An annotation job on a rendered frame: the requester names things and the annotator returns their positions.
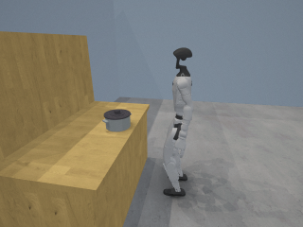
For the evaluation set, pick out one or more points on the robot left hand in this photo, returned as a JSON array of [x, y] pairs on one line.
[[181, 145]]

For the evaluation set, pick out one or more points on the table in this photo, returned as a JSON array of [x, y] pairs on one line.
[[59, 165]]

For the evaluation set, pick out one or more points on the robot right thigh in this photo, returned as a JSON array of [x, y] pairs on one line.
[[169, 129]]

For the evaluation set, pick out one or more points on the robot left upper arm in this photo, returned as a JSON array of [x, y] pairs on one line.
[[183, 87]]

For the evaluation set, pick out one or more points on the robot left forearm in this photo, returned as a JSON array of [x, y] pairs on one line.
[[187, 117]]

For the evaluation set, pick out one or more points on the lid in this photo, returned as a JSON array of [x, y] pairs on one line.
[[117, 116]]

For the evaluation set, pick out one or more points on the robot left foot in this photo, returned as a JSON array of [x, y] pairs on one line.
[[172, 192]]

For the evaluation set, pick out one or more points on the pot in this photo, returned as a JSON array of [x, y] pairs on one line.
[[117, 125]]

